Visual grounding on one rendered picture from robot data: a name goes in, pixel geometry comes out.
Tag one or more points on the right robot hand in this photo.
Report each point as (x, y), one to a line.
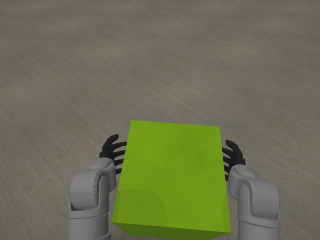
(236, 157)

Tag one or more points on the left robot hand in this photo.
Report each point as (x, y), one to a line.
(108, 148)

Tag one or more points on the right robot forearm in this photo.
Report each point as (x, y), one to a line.
(258, 206)

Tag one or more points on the carton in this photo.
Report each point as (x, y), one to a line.
(172, 183)

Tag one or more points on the left robot forearm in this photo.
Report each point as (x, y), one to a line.
(88, 204)

